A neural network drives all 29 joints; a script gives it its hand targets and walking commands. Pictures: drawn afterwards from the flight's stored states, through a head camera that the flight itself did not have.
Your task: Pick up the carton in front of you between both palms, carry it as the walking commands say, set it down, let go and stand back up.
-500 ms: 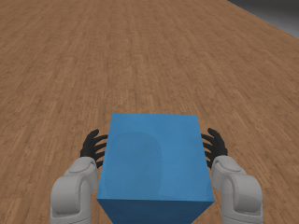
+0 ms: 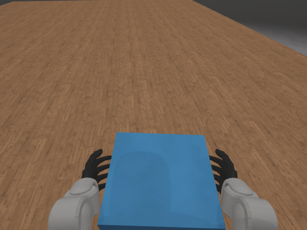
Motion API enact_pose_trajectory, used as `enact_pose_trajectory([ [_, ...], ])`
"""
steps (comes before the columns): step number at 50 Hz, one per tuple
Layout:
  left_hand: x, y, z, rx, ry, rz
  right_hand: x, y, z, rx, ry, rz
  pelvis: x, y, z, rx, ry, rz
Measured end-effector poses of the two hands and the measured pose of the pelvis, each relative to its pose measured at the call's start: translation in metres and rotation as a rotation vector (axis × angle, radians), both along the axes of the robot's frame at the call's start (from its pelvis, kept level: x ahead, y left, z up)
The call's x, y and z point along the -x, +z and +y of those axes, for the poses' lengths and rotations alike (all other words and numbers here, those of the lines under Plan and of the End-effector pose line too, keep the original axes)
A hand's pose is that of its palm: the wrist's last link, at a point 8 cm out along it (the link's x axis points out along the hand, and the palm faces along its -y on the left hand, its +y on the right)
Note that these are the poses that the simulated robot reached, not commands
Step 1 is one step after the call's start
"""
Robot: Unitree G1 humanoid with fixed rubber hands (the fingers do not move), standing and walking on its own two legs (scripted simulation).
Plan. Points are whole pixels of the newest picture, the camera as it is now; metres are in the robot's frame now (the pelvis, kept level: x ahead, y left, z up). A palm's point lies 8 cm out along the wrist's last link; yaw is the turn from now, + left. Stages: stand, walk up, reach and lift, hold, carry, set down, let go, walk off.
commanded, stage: carry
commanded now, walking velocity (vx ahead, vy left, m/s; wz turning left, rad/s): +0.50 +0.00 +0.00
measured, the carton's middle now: (157, 197) +0.23 +0.00 +0.03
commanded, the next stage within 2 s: none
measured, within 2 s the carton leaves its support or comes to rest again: neither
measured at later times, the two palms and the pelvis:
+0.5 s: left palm (108, 98) +0.54 +0.16 +0.12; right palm (195, 97) +0.54 -0.14 +0.13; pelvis +0.32 +0.01 +0.01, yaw +0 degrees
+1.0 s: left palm (118, 66) +0.79 +0.16 +0.13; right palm (184, 67) +0.79 -0.14 +0.12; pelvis +0.56 +0.02 +0.02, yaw +0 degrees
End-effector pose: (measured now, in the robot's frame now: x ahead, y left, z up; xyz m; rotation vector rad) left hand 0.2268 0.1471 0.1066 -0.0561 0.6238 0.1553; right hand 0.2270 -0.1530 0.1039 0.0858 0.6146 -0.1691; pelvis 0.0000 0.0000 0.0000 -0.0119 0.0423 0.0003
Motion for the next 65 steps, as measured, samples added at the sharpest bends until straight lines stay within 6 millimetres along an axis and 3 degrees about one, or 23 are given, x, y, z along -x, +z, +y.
enact_pose_trajectory([
  [2, -0.028, -0.009, -0.007, -0.018, 0.007, 0.038, -0.031, -0.012, -0.007, -0.016, 0.008, 0.038, -0.024, -0.001, -0.008, 0.011, 0.01, 0.006],
  [5, -0.054, -0.014, -0.011, -0.016, 0.032, 0.106, -0.065, -0.017, -0.011, -0.017, 0.032, 0.106, -0.053, 0.01, -0.017, -0.009, 0.027, 0.015],
  [10, -0.097, -0.003, -0.012, -0.017, 0.069, 0.117, -0.117, -0.008, -0.011, -0.018, 0.064, 0.116, -0.105, 0.028, -0.024, -0.027, 0.027, 0.021],
  [14, -0.143, 0.01, -0.012, -0.011, 0.066, 0.073, -0.161, 0.006, -0.011, -0.013, 0.058, 0.073, -0.154, 0.035, -0.022, -0.034, 0.019, 0.025],
  [22, -0.261, 0.025, 0.002, 0.006, 0.015, -0.027, -0.265, 0.026, 0.002, 0.005, 0.008, -0.028, -0.267, 0.026, 0.0, -0.015, 0.007, 0.017],
  [27, -0.347, 0.002, 0.026, 0.037, 0.0, -0.031, -0.346, 0.013, 0.026, 0.04, -0.005, -0.03, -0.346, 0.002, 0.025, -0.019, -0.015, 0.003],
  [30, -0.387, -0.009, 0.034, 0.047, -0.01, 0.046, -0.382, 0.004, 0.034, 0.05, -0.016, 0.047, -0.375, 0.009, 0.035, -0.014, -0.032, 0.012],
  [38, -0.465, 0.0, 0.035, 0.047, -0.042, 0.086, -0.451, 0.014, 0.035, 0.049, -0.051, 0.087, -0.447, 0.034, 0.043, 0.018, -0.032, 0.026],
  [47, -0.541, 0.019, 0.021, 0.015, -0.003, -0.029, -0.541, 0.022, 0.022, 0.004, 0.006, -0.03, -0.537, 0.02, 0.022, -0.015, -0.016, -0.001],
  [55, -0.592, 0.007, 0.015, -0.022, 0.003, 0.04, -0.596, 0.004, 0.016, -0.01, 0.024, 0.041, -0.581, 0.016, 0.014, 0.01, 0.017, 0.022],
  [65, -0.611, -0.035, 0.024, -0.036, 0.013, 0.113, -0.624, -0.032, 0.024, 0.06, 0.076, 0.116, -0.593, 0.013, 0.013, 0.005, 0.028, 0.027],
])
